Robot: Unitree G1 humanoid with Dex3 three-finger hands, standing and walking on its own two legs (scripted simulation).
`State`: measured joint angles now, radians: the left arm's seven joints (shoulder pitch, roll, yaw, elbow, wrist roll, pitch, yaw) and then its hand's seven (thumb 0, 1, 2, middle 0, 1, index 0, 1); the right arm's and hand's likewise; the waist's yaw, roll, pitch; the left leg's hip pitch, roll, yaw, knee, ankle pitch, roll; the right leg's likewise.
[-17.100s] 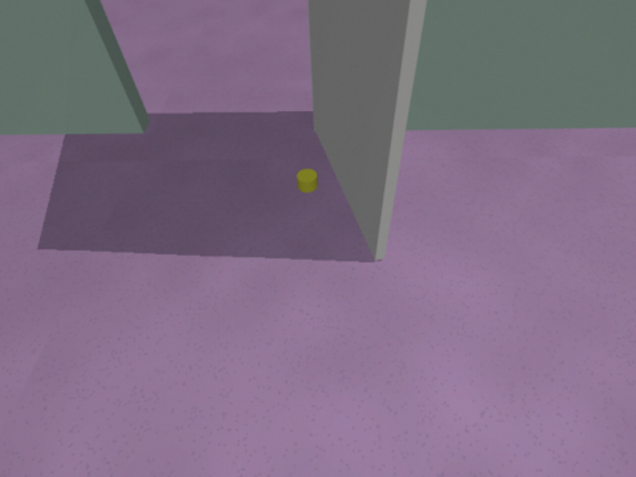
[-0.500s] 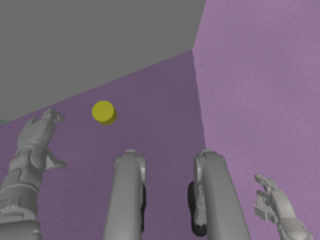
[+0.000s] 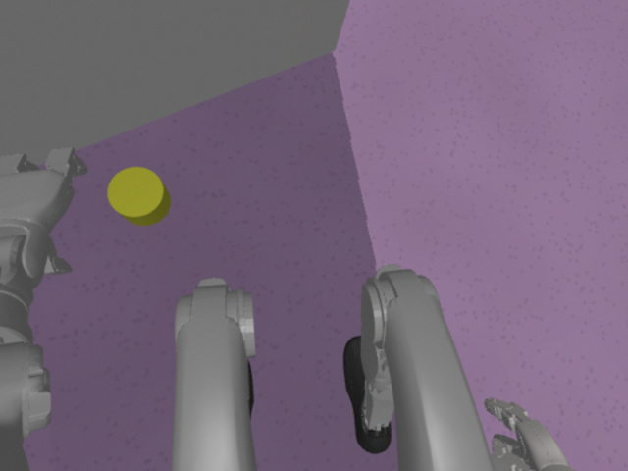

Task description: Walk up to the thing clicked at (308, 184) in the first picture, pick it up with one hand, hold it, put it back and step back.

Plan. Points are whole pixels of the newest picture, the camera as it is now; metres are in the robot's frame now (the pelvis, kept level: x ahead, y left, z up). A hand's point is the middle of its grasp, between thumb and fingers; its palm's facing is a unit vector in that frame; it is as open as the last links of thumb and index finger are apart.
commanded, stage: rise first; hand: left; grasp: from above
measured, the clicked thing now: (140, 197) +0.50 +0.30 -0.34
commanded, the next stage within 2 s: approach in 0.76 s
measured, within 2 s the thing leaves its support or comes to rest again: neither
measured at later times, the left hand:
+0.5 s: hand (81, 211) +0.43 +0.33 -0.20, palm faces -0.45 -0.07 -0.89, open 14.1 cm
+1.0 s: hand (96, 207) +0.45 +0.33 -0.22, palm faces -0.47 -0.06 -0.88, open 14.1 cm
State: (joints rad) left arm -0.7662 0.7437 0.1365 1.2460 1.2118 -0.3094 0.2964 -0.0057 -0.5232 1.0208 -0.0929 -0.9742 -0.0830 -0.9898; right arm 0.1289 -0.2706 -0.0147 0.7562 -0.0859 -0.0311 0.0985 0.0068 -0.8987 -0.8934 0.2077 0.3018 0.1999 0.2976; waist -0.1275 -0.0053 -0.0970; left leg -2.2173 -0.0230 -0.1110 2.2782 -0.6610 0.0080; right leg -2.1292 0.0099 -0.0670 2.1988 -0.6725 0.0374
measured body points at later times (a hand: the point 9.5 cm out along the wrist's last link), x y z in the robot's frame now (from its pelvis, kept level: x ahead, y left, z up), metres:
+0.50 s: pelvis +0.01 +0.00 -0.03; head +0.25 +0.07 +0.34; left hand +0.45 +0.34 -0.15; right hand +0.09 -0.28 -0.14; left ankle +0.09 +0.12 -0.34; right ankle +0.10 -0.13 -0.34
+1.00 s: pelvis +0.01 +0.00 -0.04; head +0.27 +0.08 +0.32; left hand +0.47 +0.33 -0.17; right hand +0.08 -0.28 -0.14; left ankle +0.09 +0.12 -0.34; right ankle +0.10 -0.13 -0.34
